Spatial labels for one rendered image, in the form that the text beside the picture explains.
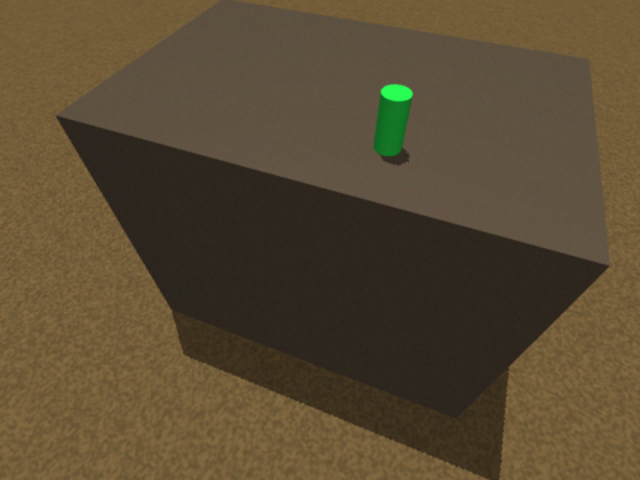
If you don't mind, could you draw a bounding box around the can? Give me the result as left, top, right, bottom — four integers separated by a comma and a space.
373, 84, 413, 156

